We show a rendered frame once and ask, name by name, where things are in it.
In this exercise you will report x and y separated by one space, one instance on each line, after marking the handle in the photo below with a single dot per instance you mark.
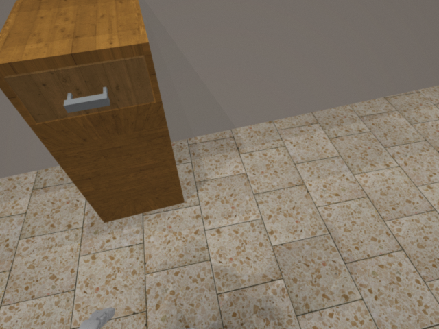
85 103

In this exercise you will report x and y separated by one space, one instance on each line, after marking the cabinet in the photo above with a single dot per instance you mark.
121 160

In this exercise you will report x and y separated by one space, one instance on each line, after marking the drawer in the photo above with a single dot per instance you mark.
43 92

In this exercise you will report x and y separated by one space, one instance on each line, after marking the left robot hand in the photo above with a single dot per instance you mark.
98 319

